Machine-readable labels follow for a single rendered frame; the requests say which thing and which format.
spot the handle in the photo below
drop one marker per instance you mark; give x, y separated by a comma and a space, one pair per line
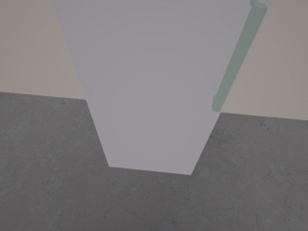
249, 31

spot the fridge door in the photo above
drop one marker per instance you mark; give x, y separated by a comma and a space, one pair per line
149, 70

